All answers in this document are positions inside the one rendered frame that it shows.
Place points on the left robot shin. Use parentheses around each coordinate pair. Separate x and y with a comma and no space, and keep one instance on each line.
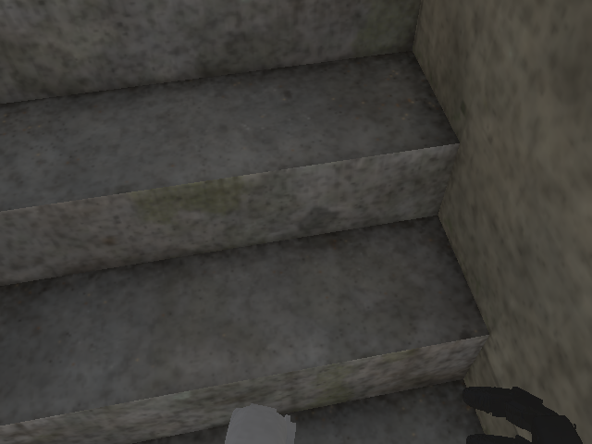
(232,416)

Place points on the right robot hand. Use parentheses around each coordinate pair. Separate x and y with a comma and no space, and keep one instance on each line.
(523,410)

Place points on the robot left thigh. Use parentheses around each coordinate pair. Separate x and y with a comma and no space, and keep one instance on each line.
(258,424)

